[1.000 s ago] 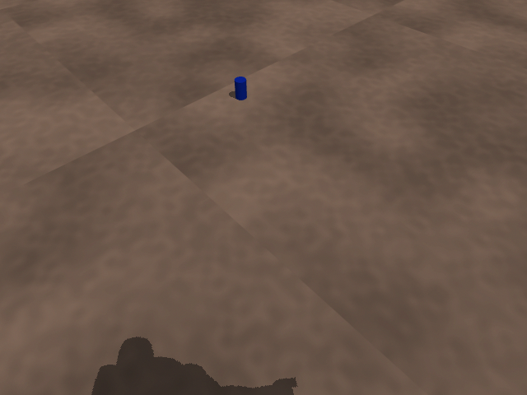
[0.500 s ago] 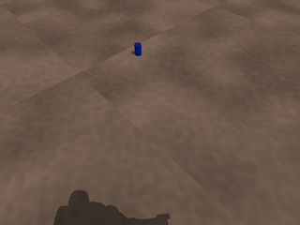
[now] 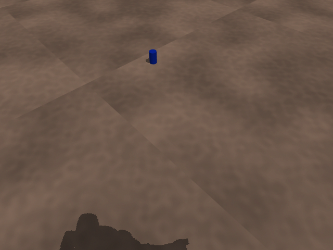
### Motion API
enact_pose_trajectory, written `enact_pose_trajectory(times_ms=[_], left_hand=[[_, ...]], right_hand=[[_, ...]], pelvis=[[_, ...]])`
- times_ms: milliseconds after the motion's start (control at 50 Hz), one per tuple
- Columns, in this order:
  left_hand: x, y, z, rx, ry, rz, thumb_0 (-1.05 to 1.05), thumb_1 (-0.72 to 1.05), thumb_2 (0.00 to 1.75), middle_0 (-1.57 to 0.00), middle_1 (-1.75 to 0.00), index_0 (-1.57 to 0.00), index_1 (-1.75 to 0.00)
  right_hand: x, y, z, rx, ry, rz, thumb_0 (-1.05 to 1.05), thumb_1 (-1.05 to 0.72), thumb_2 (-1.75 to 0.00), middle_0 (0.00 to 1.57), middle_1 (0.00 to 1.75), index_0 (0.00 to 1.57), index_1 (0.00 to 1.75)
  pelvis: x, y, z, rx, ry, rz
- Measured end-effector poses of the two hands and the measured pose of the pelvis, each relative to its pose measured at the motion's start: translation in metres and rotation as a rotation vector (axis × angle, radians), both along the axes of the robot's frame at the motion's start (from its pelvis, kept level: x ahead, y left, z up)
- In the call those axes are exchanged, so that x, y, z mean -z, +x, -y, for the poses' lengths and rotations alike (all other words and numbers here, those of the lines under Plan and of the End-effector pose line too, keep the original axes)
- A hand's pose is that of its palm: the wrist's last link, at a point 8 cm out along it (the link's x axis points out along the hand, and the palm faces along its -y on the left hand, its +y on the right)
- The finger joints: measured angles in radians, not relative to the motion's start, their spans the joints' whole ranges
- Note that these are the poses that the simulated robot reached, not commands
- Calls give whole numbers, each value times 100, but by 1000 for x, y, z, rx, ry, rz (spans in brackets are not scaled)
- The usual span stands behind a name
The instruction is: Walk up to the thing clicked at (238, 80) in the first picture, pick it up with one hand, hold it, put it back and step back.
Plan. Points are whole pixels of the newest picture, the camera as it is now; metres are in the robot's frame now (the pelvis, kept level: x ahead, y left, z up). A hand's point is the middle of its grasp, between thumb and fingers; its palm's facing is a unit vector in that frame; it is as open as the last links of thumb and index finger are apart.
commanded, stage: stand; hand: left
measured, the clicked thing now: (153, 56) +1.99 +0.14 -0.72
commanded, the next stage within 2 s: walk up in 0.12 s
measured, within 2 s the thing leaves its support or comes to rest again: neither
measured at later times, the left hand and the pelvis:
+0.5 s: hand out of the picture +0.10 +0.34 -0.17, palm faces +0.00 -0.93 -0.37, open 7.4 cm; pelvis +0.09 +0.04 -0.02, yaw -1 degrees
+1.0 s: hand (107, 136) +0.52 +0.23 -0.14, palm faces -0.06 -0.94 -0.32, open 7.4 cm; pelvis +0.37 -0.01 -0.02, yaw -2 degrees
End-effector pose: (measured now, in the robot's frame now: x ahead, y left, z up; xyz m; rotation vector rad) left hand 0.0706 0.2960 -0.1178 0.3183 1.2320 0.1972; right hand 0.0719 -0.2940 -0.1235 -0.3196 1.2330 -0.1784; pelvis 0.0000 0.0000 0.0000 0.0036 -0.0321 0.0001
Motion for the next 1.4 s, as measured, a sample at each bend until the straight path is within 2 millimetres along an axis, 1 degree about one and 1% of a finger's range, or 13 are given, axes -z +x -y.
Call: enact_pose_trajectory(times_ms=[160,280,420,480,540,640,820,880,920,1020,1200,1340,1400], left_hand=[[-1,0,-2,1,-14,14,0,90,89,-21,-30,-21,-29],[-3,5,-23,0,7,56,0,90,89,-21,-30,-21,-30],[0,0,-65,-68,25,13,0,90,89,-21,-30,-21,-30],[10,17,-81,-64,34,-54,1,90,89,-21,-30,-21,-30],[7,57,-82,-19,25,-56,1,90,89,-20,-30,-20,-29],[2,148,-73,62,-9,46,1,90,89,-20,-30,-20,-29],[5,340,-23,188,-33,169,1,90,89,-20,-30,-20,-29],[6,400,1,188,-30,233,1,90,89,-20,-30,-20,-29],[2,426,13,190,-30,275,1,90,89,-20,-30,-20,-29],[-15,444,19,117,-26,256,0,90,89,-21,-30,-21,-30],[-12,470,-19,62,16,93,1,90,89,-21,-30,-21,-30],[24,542,-63,31,21,31,1,90,89,-21,-30,-21,-30],[29,582,-63,53,12,-1,1,90,89,-20,-30,-20,-29]], right_hand=[[-2,-2,2,1,10,11,0,-90,-90,21,30,20,30],[-1,9,23,-6,-21,44,0,-90,-90,21,30,20,30],[-16,70,10,-64,-60,80,1,-91,-90,21,30,20,30],[-21,95,2,-53,-82,162,0,-90,-90,21,30,20,30],[-29,102,-4,-11,-84,172,0,-90,-90,21,30,20,30],[-29,107,-7,44,-79,94,0,-90,-90,21,30,20,30],[9,156,13,128,-41,-39,0,-90,-90,21,30,20,30],[29,191,27,135,-37,-92,0,-90,-90,21,30,20,30],[32,223,29,128,-21,-93,1,-90,-90,21,30,20,30],[12,324,32,57,8,23,1,-90,-90,21,30,20,30],[-20,483,36,-28,-22,162,0,-91,-90,21,30,20,30],[-19,591,14,-61,-85,157,0,-90,-90,21,30,20,30],[-23,621,2,-44,-91,200,0,-90,-90,21,30,20,30]], pelvis=[[0,1,1,3,2,-8],[12,17,-2,0,-6,-31],[14,58,-26,-8,-12,-6],[20,80,-37,6,7,-11],[13,105,-41,19,7,-11],[8,151,-40,28,12,3],[31,264,-16,40,22,2],[42,306,-3,45,-22,1],[41,327,5,48,-15,6],[19,380,12,46,6,28],[11,482,4,58,-37,8],[32,580,-21,50,-20,-16],[31,611,-31,66,-16,-12]])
